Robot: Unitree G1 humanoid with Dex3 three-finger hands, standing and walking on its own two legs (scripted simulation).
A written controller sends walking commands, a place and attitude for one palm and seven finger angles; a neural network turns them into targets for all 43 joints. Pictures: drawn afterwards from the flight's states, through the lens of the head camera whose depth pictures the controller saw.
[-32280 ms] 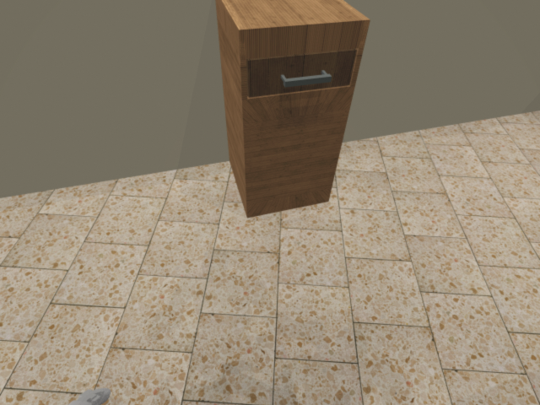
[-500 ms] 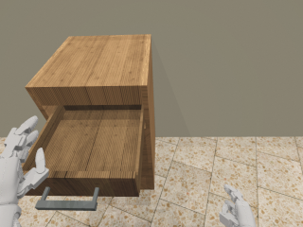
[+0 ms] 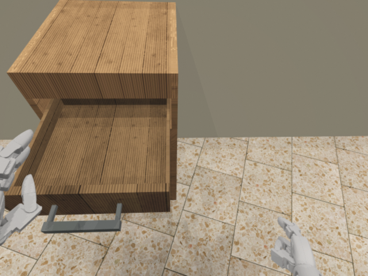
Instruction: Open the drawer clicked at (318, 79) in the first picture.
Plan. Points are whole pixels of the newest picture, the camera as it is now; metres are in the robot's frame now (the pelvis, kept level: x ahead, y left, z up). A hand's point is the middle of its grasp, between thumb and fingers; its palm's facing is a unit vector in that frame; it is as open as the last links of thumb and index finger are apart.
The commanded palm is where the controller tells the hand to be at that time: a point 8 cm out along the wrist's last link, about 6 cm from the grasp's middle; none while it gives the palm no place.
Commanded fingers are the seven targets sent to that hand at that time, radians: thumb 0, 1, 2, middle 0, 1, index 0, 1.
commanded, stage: step back with the hand held close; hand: left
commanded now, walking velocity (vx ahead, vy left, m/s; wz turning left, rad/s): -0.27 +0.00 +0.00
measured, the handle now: (84, 217) +0.24 +0.25 -0.06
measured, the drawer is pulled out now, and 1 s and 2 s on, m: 0.29 0.29 0.29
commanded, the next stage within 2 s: stop stepping back and stand still in 0.70 s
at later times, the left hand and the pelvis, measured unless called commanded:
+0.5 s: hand out of the picture +0.13 +0.26 +0.16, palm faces +0.37 -0.80 -0.47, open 7.4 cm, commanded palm +0.05 +0.29 +0.18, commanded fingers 0.00 0.90 0.90 -0.20 -0.30 -0.20 -0.30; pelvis -0.07 +0.01 -0.01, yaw +1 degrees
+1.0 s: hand out of the picture +0.02 +0.21 +0.14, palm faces +0.30 -0.79 -0.54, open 7.4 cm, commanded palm -0.05 +0.24 +0.18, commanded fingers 0.00 0.90 0.90 -0.20 -0.30 -0.20 -0.30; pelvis -0.18 -0.04 -0.01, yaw +1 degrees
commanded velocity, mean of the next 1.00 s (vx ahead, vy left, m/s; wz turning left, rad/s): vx -0.24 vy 0.03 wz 0.00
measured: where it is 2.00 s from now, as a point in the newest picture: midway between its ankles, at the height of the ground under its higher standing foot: outside the picture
